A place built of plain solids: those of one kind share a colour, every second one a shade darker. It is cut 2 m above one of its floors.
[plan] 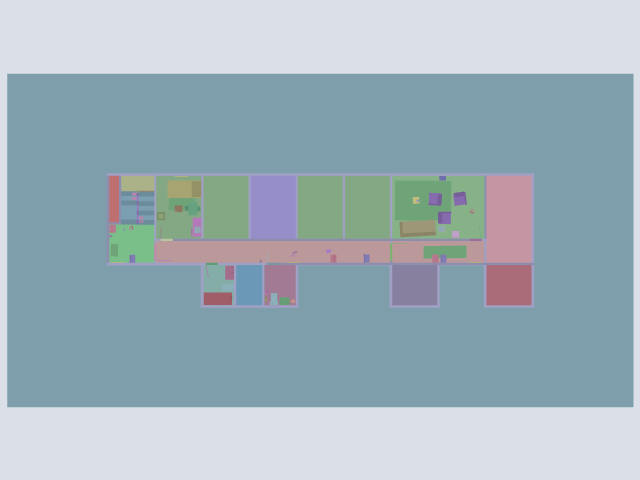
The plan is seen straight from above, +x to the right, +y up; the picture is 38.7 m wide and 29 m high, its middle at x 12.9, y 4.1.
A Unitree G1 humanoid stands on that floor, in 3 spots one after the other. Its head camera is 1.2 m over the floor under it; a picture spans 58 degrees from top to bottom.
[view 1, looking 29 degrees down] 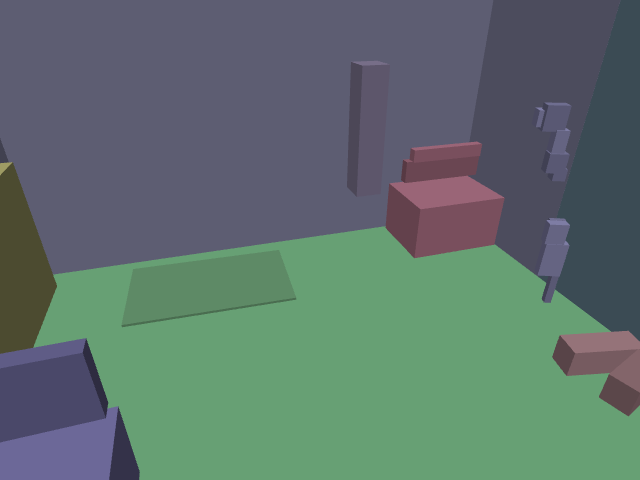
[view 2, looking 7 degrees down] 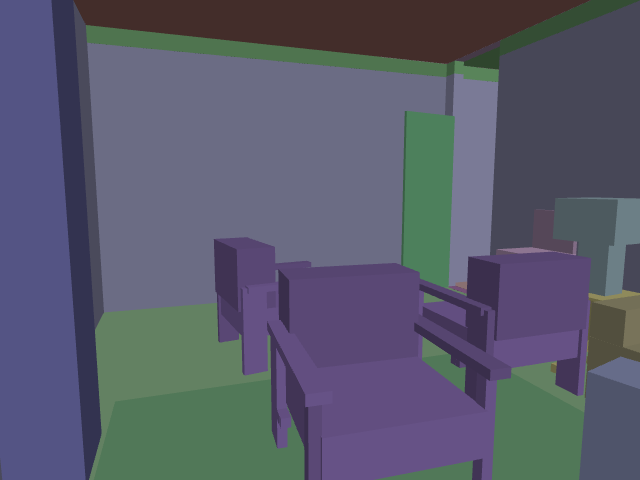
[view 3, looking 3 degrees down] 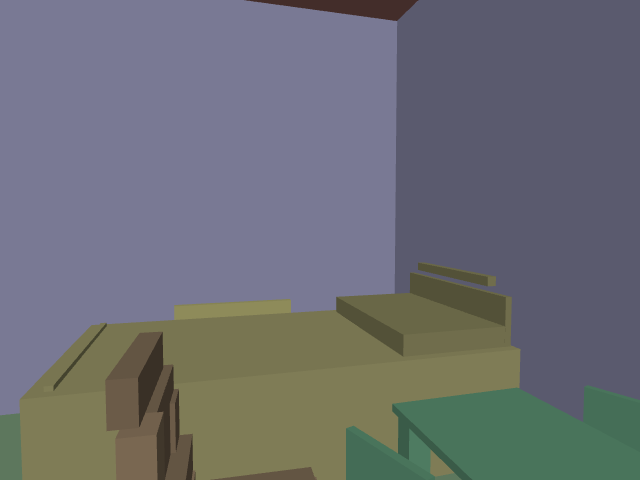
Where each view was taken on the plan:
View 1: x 2.28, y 3.48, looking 163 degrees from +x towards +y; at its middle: floor_stair_hall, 2.48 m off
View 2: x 18.27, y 7.33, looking -19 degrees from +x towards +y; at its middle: wall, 4.86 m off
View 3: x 4.28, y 4.97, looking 74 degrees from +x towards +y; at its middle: wall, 3.13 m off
